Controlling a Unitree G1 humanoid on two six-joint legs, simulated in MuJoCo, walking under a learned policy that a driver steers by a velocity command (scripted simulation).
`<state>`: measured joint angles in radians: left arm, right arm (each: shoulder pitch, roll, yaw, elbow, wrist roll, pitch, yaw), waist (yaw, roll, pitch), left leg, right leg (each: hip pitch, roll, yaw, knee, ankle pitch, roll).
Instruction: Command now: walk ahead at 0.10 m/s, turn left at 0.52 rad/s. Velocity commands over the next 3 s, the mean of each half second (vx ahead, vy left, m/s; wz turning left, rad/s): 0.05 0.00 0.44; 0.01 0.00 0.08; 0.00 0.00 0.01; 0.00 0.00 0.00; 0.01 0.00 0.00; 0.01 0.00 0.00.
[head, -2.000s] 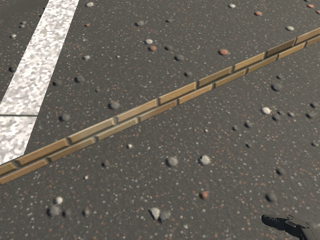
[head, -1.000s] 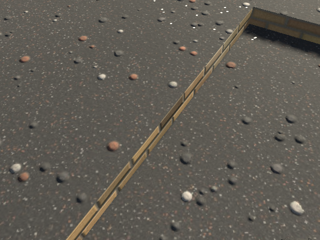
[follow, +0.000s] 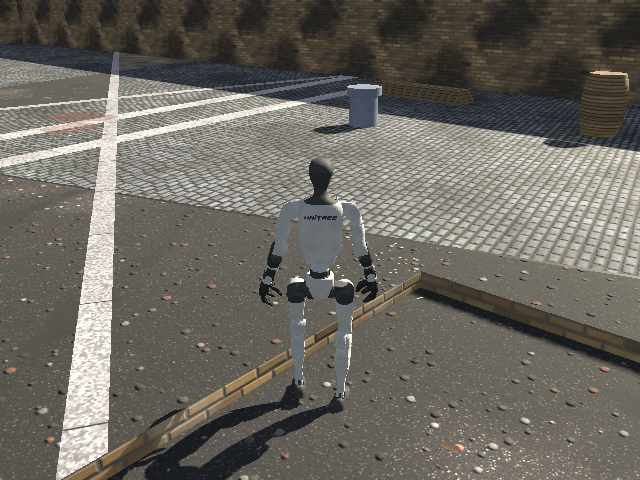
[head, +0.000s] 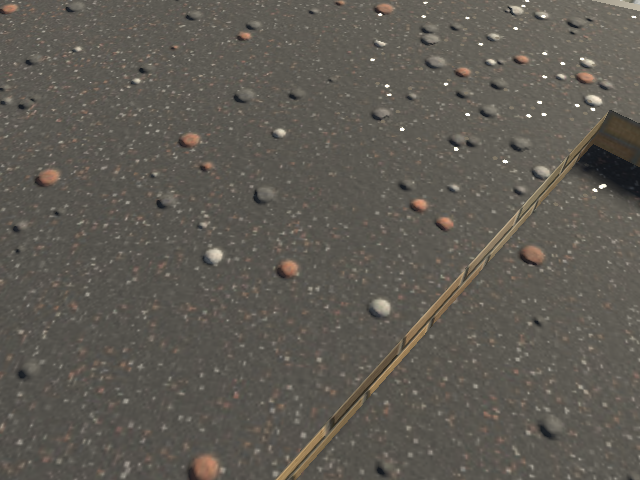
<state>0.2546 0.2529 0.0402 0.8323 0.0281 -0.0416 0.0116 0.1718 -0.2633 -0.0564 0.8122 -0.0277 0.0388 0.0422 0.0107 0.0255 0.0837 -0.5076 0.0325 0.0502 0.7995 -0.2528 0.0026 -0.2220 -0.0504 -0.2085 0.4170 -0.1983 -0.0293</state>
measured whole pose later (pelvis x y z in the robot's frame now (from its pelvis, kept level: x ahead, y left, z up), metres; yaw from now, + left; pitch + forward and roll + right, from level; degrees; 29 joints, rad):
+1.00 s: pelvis +0.06 -0.03 -0.01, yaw +14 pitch -1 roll +0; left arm 0.19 0.24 0.02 0.89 0.01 -0.03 0.02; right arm 0.16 -0.24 -0.05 0.93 -0.01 -0.01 -0.02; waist 0.00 0.00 0.04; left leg -0.27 -0.02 -0.10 0.51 -0.21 -0.02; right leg -0.17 0.01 -0.01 0.50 -0.31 -0.01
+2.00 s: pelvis +0.07 -0.05 +0.00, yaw +14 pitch -1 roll +0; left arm 0.27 0.23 0.00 1.04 0.00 -0.02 0.02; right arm 0.17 -0.24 -0.03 1.12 0.00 0.00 -0.05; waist 0.01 0.01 0.03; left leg -0.23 0.01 -0.11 0.44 -0.20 -0.05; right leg -0.14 0.04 -0.02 0.44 -0.29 -0.04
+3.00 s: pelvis +0.08 -0.05 +0.00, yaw +14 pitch -1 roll +0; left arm 0.33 0.20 0.01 1.06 0.00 -0.02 0.03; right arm 0.21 -0.21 -0.03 1.12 0.00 0.00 -0.06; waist 0.01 0.01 0.03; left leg -0.23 0.02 -0.10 0.45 -0.21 -0.05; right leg -0.12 0.04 -0.02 0.44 -0.30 -0.05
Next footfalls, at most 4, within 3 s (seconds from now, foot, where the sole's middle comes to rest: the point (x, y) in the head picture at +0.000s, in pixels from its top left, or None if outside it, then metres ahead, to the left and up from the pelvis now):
0.10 left None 0.10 0.11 -0.78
0.54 right None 0.10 -0.13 -0.78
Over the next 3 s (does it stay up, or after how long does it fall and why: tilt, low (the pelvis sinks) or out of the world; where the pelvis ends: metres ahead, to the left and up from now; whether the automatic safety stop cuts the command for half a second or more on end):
stays up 0.08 -0.05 0.00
